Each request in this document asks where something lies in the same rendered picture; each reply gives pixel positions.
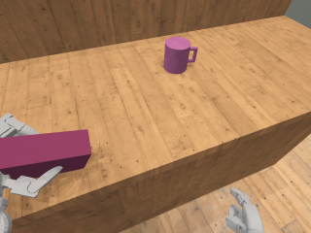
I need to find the robot left forearm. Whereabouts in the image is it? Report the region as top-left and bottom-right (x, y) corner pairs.
(0, 196), (13, 233)

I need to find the sponge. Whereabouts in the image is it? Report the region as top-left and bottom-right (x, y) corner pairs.
(0, 129), (92, 180)

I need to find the left robot hand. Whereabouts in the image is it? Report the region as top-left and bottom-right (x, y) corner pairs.
(0, 113), (63, 199)

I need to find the right robot hand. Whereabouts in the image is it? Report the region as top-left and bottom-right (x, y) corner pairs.
(225, 187), (265, 233)

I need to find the table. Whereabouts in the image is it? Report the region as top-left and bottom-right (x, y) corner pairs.
(0, 0), (311, 233)

